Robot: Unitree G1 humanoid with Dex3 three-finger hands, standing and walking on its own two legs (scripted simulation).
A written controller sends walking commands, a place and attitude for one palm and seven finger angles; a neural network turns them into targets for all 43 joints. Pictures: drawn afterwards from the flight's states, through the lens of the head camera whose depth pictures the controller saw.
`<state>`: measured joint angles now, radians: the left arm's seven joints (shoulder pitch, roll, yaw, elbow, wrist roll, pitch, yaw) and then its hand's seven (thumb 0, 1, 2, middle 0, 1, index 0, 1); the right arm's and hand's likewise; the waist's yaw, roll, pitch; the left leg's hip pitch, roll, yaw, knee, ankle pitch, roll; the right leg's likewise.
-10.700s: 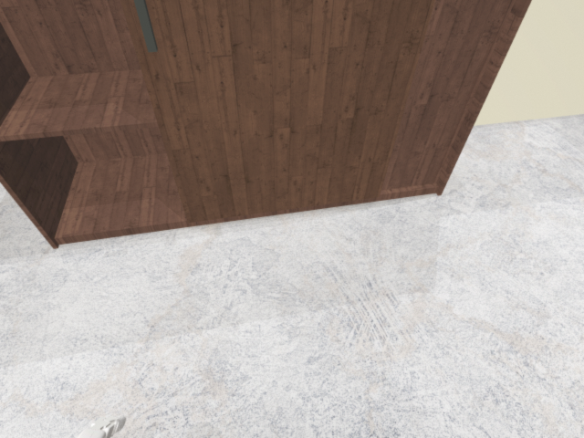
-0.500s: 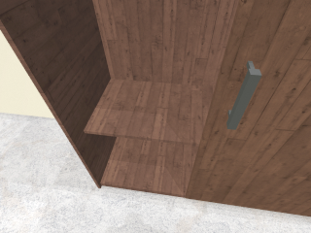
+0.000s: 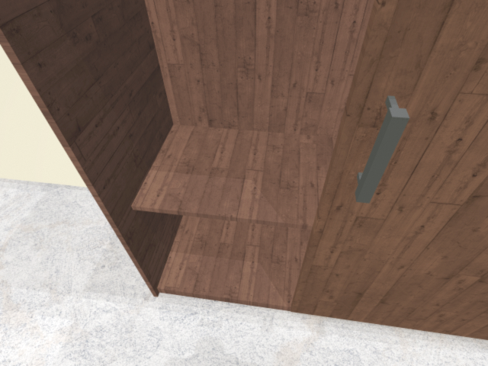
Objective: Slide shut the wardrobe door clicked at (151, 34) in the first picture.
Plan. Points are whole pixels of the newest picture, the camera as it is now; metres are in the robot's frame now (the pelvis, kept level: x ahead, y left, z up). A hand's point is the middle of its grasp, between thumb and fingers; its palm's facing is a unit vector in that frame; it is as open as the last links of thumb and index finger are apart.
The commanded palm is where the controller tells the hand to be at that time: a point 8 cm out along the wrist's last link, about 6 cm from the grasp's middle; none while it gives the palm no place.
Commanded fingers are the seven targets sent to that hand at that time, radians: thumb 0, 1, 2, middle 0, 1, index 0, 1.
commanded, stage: look again from close up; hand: right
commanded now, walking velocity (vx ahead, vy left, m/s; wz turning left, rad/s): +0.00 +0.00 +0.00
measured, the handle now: (375, 152) +0.43 -0.20 +0.14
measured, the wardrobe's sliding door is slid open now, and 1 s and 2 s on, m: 0.56 0.56 0.56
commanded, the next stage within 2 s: raise the hand with hooked fingers in 0.02 s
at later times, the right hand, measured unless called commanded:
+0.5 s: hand (341, 336) +0.18 -0.13 +0.01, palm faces +0.02 +1.00 +0.04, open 8.2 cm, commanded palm +0.12 -0.21 -0.02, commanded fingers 0.00 -0.43 -0.70 0.23 0.60 0.23 0.60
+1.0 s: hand (402, 321) +0.19 -0.20 +0.05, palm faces +0.14 +0.99 -0.05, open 11.3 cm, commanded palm +0.15 -0.25 +0.06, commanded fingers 0.00 0.15 -0.45 0.28 0.98 0.28 0.98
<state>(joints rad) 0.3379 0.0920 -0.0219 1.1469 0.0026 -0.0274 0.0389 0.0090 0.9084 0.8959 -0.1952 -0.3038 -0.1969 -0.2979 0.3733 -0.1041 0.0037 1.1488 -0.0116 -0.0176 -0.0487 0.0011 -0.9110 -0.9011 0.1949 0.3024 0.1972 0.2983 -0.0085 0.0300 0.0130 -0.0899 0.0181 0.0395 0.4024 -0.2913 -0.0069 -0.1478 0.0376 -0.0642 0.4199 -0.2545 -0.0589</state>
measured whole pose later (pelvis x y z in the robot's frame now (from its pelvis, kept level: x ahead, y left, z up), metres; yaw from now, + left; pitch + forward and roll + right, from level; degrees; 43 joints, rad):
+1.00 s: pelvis -0.05 +0.03 -0.03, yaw -1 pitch +4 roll +1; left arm 0.30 0.24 -0.04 0.64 -0.04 -0.26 0.07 0.02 0.90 0.90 -0.20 -0.30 -0.20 -0.30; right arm 0.26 -0.29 -0.29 0.06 0.33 -0.22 0.24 0.00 -0.07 -0.55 0.26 0.84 0.26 0.83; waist 0.00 -0.05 -0.08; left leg -0.44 -0.03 0.10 0.75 -0.39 0.05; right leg -0.52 -0.03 -0.02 0.78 -0.34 -0.01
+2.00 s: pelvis -0.05 +0.01 +0.00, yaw -2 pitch -3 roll +1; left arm 0.23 0.27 -0.08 0.65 -0.08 -0.28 0.10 0.02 0.90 0.90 -0.20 -0.30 -0.20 -0.30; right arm -0.07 -0.43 -0.46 0.12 0.32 0.12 0.36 -0.01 0.50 -0.30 0.30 1.20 0.30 1.20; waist -0.04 -0.06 -0.01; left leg -0.16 0.00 0.09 0.46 -0.25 0.02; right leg -0.24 0.01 -0.02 0.50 -0.22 -0.04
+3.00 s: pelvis -0.04 +0.03 -0.01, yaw -1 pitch -1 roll +1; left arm 0.25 0.28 -0.06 0.66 -0.08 -0.26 0.11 0.02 0.90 0.90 -0.20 -0.30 -0.20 -0.30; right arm -0.29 -0.45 -0.44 0.42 0.29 0.04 0.36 -0.01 0.50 -0.30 0.30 1.20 0.30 1.20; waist -0.01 -0.06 -0.02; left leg -0.20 -0.02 0.08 0.48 -0.27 0.03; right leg -0.27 0.00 -0.03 0.52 -0.23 -0.02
